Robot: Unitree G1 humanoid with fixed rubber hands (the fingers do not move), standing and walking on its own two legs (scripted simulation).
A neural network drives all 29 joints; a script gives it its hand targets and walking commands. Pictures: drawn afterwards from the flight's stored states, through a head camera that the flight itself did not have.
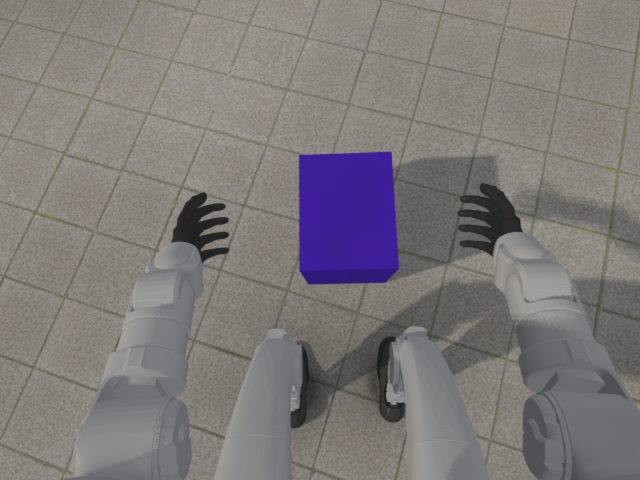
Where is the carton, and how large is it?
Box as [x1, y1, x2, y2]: [299, 152, 398, 283]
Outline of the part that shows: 391,152 299,155 299,270 308,283 385,282 398,268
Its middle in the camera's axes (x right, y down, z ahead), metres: +0.07 -0.03 +0.97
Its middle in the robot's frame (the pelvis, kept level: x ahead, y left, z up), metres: +0.52 -0.01 -0.54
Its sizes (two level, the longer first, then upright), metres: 0.268 0.211 0.250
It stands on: the floor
